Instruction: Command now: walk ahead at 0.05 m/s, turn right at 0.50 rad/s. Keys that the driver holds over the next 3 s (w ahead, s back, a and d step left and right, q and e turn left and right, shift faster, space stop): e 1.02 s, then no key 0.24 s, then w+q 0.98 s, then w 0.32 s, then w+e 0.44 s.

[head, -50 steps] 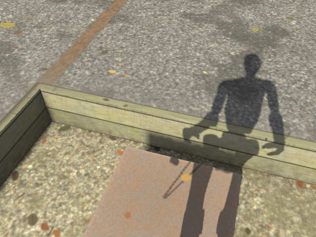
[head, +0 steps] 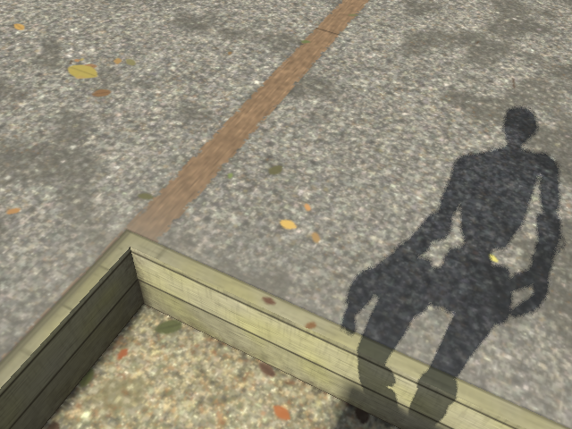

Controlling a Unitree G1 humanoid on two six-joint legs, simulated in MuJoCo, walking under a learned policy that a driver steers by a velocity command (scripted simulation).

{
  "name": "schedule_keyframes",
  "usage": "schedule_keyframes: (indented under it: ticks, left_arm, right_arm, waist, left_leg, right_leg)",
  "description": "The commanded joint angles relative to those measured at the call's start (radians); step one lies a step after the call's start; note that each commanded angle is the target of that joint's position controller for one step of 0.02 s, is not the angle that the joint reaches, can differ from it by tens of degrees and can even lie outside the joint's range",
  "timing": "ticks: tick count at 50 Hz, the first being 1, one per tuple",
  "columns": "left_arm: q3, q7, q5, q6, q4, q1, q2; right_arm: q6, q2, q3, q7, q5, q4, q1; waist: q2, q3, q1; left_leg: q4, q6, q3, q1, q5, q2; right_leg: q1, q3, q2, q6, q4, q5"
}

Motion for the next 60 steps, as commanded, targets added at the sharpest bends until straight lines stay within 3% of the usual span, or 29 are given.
schedule_keyframes:
  ticks: [1, 2, 4, 5, 6, 7, 9, 10, 12, 14, 16, 19, 21, 24, 25, 26, 27, 30, 34, 37, 38, 39, 40, 42, 44, 49, 57, 59, 60]
  left_arm:
    - [0.022, 0.012, 0.004, -0.048, -0.050, 0.029, 0.099]
    - [0.045, 0.027, 0.009, -0.063, -0.081, -0.008, 0.165]
    - [0.051, 0.044, 0.012, -0.024, -0.167, -0.259, 0.188]
    - [0.055, 0.037, 0.030, -0.018, -0.162, -0.177, 0.182]
    - [0.044, 0.022, 0.007, -0.022, -0.186, -0.181, 0.150]
    - [0.037, 0.013, 0.013, -0.035, -0.195, -0.208, 0.130]
    - [0.043, 0.004, 0.001, -0.028, -0.246, -0.349, 0.104]
    - [0.033, -0.008, -0.009, -0.037, -0.314, -0.357, 0.050]
    - [0.038, -0.009, 0.022, -0.056, -0.302, -0.194, 0.062]
    - [0.054, -0.016, 0.016, -0.039, -0.269, -0.214, 0.126]
    - [0.055, -0.045, 0.016, -0.002, -0.286, -0.236, 0.128]
    - [0.030, -0.076, 0.012, 0.019, -0.290, -0.348, 0.079]
    - [0.014, -0.092, 0.006, 0.017, -0.284, -0.349, 0.037]
    - [0.040, -0.076, 0.019, -0.005, -0.228, -0.237, 0.105]
    - [0.051, -0.067, 0.021, -0.014, -0.245, -0.180, 0.152]
    - [0.062, -0.035, -0.008, -0.014, -0.243, -0.164, 0.195]
    - [0.064, -0.019, -0.023, -0.006, -0.275, -0.201, 0.175]
    - [0.047, 0.004, -0.021, -0.007, -0.323, -0.252, 0.091]
    - [0.064, 0.015, 0.025, -0.053, -0.309, -0.336, 0.110]
    - [0.065, -0.013, 0.000, -0.041, -0.304, -0.422, 0.078]
    - [0.063, -0.027, -0.020, -0.038, -0.299, -0.395, 0.039]
    - [0.062, -0.033, -0.025, -0.041, -0.316, -0.340, 0.042]
    - [0.086, -0.032, -0.005, -0.045, -0.293, -0.318, 0.150]
    - [0.079, -0.050, -0.005, -0.037, -0.244, -0.282, 0.137]
    - [0.076, -0.071, -0.015, -0.019, -0.203, -0.231, 0.128]
    - [0.064, -0.090, -0.024, 0.025, -0.203, -0.267, 0.101]
    - [0.029, -0.070, -0.024, 0.033, -0.235, -0.265, 0.066]
    - [0.028, -0.063, 0.004, 0.001, -0.212, -0.167, 0.083]
    - [0.043, -0.056, 0.020, -0.022, -0.254, -0.165, 0.185]
  right_arm:
    - [0.001, -0.005, -0.008, 0.032, -0.046, -0.192, -0.089]
    - [0.002, -0.036, -0.017, 0.044, -0.063, -0.205, 0.037]
    - [0.024, -0.052, -0.002, 0.048, -0.060, -0.222, 0.000]
    - [0.052, -0.037, 0.011, 0.053, -0.056, -0.239, -0.050]
    - [0.077, -0.014, 0.008, 0.063, -0.066, -0.188, 0.059]
    - [0.085, -0.055, -0.019, 0.060, -0.028, -0.219, 0.023]
    - [0.068, -0.062, -0.028, 0.046, -0.042, -0.179, 0.244]
    - [0.046, -0.155, -0.048, 0.036, -0.067, -0.159, 0.250]
    - [0.017, -0.220, -0.070, -0.011, -0.095, -0.289, -0.015]
    - [-0.011, -0.107, -0.045, -0.009, -0.089, -0.326, -0.197]
    - [-0.038, -0.099, -0.041, 0.026, -0.066, -0.293, -0.239]
    - [-0.028, -0.134, -0.062, 0.049, -0.044, -0.217, -0.110]
    - [-0.012, -0.175, -0.087, 0.062, -0.042, -0.180, -0.053]
    - [-0.003, -0.166, -0.095, 0.087, -0.049, -0.165, 0.003]
    - [0.001, -0.131, -0.088, 0.094, -0.046, -0.211, -0.018]
    - [0.007, -0.097, -0.066, 0.104, -0.039, -0.259, -0.042]
    - [0.014, -0.097, -0.052, 0.098, -0.042, -0.264, -0.042]
    - [0.030, -0.143, -0.054, 0.058, -0.050, -0.290, -0.090]
    - [0.055, -0.108, -0.042, 0.042, -0.043, -0.294, -0.048]
    - [0.063, -0.048, -0.033, 0.025, -0.029, -0.221, 0.126]
    - [0.058, -0.108, -0.047, 0.016, -0.051, -0.213, 0.157]
    - [0.053, -0.237, -0.079, 0.001, -0.050, -0.286, 0.096]
    - [0.048, -0.203, -0.080, -0.011, -0.057, -0.322, 0.018]
    - [0.020, -0.118, -0.047, 0.001, -0.062, -0.329, -0.096]
    - [0.001, -0.101, -0.037, 0.021, -0.055, -0.327, -0.151]
    - [0.000, -0.108, -0.041, 0.025, -0.063, -0.279, -0.058]
    - [0.039, -0.185, -0.081, 0.036, -0.062, -0.274, -0.078]
    - [0.053, -0.158, -0.074, 0.047, -0.049, -0.250, -0.044]
    - [0.058, -0.073, -0.050, 0.068, -0.049, -0.307, -0.075]
  waist:
    - [-0.035, -0.055, -0.051]
    - [0.093, -0.066, -0.135]
    - [0.028, 0.039, -0.198]
    - [-0.042, -0.027, -0.113]
    - [-0.060, -0.113, -0.112]
    - [-0.061, -0.138, -0.142]
    - [0.097, -0.209, -0.306]
    - [0.371, -0.172, -0.279]
    - [0.418, -0.133, -0.105]
    - [0.237, 0.019, -0.023]
    - [0.215, 0.055, 0.016]
    - [0.159, 0.030, -0.076]
    - [0.166, -0.022, -0.089]
    - [0.023, -0.151, -0.032]
    - [-0.106, -0.222, 0.007]
    - [-0.120, -0.327, 0.004]
    - [-0.151, -0.336, -0.003]
    - [-0.060, -0.207, -0.014]
    - [0.066, -0.139, -0.098]
    - [0.098, -0.131, -0.191]
    - [0.264, -0.098, -0.195]
    - [0.430, -0.107, -0.167]
    - [0.347, -0.054, -0.127]
    - [0.174, -0.024, -0.048]
    - [0.179, -0.048, -0.036]
    - [0.191, -0.101, -0.081]
    - [0.304, -0.112, -0.080]
    - [0.152, -0.134, -0.031]
    - [-0.138, -0.169, -0.028]
  left_leg:
    - [0.764, -0.006, -0.312, -0.367, -0.310, 0.062]
    - [0.585, 0.007, -0.435, -0.302, -0.204, 0.074]
    - [0.048, 0.039, -0.274, -0.165, -0.213, 0.043]
    - [0.013, 0.050, -0.154, -0.112, -0.279, -0.039]
    - [0.203, 0.032, -0.048, 0.081, 0.027, -0.099]
    - [0.177, 0.028, -0.142, 0.050, 0.197, -0.055]
    - [-0.089, -0.024, -0.134, 0.242, 0.168, -0.017]
    - [-0.275, 0.002, -0.388, 0.287, 0.196, 0.193]
    - [-0.501, 0.191, -0.913, 0.142, 0.220, 0.538]
    - [-0.555, 0.281, -0.777, -0.110, -0.010, 0.468]
    - [-0.529, 0.281, -0.613, -0.185, -0.004, 0.407]
    - [-0.480, 0.221, -0.358, -0.086, 0.054, 0.270]
    - [-0.429, 0.197, -0.265, -0.044, 0.061, 0.231]
    - [-0.098, 0.137, -0.137, -0.041, -0.011, 0.122]
    - [0.208, 0.102, -0.096, -0.267, -0.310, 0.048]
    - [0.349, 0.057, -0.175, -0.423, -0.249, 0.013]
    - [0.402, 0.042, -0.214, -0.404, -0.184, 0.050]
    - [0.449, 0.013, -0.315, -0.480, -0.405, 0.085]
    - [0.202, 0.075, -0.325, -0.214, -0.264, 0.079]
    - [-0.196, 0.105, -0.227, 0.197, -0.004, 0.019]
    - [-0.378, 0.123, -0.407, 0.291, -0.088, 0.143]
    - [-0.555, 0.178, -0.864, 0.226, -0.129, 0.502]
    - [-0.565, 0.263, -0.915, 0.064, 0.095, 0.528]
    - [-0.505, 0.307, -0.671, -0.011, 0.222, 0.425]
    - [-0.478, 0.304, -0.477, 0.016, 0.424, 0.336]
    - [-0.392, 0.282, -0.293, 0.174, 0.668, 0.312]
    - [-0.327, 0.272, -0.240, 0.036, 0.317, 0.335]
    - [-0.199, 0.189, -0.195, -0.131, 0.173, 0.292]
    - [0.040, 0.087, -0.109, -0.388, -0.232, 0.193]
  right_leg:
    - [0.145, 0.325, -0.154, -0.123, -0.023, 0.683]
    - [0.053, 0.423, -0.217, -0.152, -0.071, 0.632]
    - [-0.246, 0.316, -0.087, -0.084, -0.134, 0.085]
    - [-0.207, 0.367, -0.062, -0.087, -0.160, 0.046]
    - [-0.297, 0.345, -0.051, -0.088, -0.122, 0.181]
    - [-0.322, 0.305, 0.030, -0.058, -0.016, 0.157]
    - [-0.448, 0.208, 0.133, 0.029, 0.326, -0.051]
    - [-0.586, 0.124, 0.216, 0.101, 0.494, -0.235]
    - [-0.735, 0.184, 0.124, 0.204, 0.856, -0.457]
    - [-0.632, 0.238, 0.030, 0.238, 0.945, -0.324]
    - [-0.522, 0.225, -0.016, 0.212, 0.815, -0.240]
    - [-0.342, 0.064, 0.017, 0.152, 0.400, -0.207]
    - [-0.160, -0.004, 0.054, 0.108, 0.195, -0.219]
    - [0.158, 0.011, 0.119, 0.057, -0.021, -0.156]
    - [0.381, 0.223, -0.030, 0.004, 0.050, 0.160]
    - [0.455, 0.342, -0.094, -0.120, 0.063, 0.272]
    - [0.335, 0.425, -0.117, -0.137, -0.025, 0.056]
    - [0.197, 0.686, -0.200, -0.173, -0.149, -0.122]
    - [-0.126, 0.585, -0.087, -0.082, -0.140, -0.147]
    - [-0.377, 0.467, 0.035, 0.020, -0.101, -0.385]
    - [-0.495, 0.361, 0.128, 0.088, 0.105, -0.534]
    - [-0.571, 0.230, 0.217, 0.165, 0.404, -0.646]
    - [-0.502, 0.256, 0.141, 0.193, 0.610, -0.603]
    - [-0.433, 0.247, 0.088, 0.239, 0.748, -0.474]
    - [-0.386, 0.196, 0.088, 0.270, 0.814, -0.381]
    - [-0.379, 0.152, 0.073, 0.274, 0.695, -0.291]
    - [-0.022, 0.043, 0.066, 0.201, 0.068, -0.474]
    - [0.253, 0.121, 0.048, 0.176, -0.167, -0.251]
    - [0.399, 0.526, -0.243, 0.113, -0.224, -0.047]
